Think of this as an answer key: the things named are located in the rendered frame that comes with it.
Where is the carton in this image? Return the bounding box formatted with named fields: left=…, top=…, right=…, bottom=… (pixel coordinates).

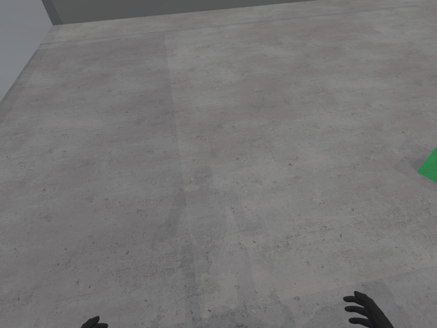
left=417, top=147, right=437, bottom=183

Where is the right robot hand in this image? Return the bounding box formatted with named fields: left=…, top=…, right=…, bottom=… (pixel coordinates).
left=343, top=291, right=394, bottom=328

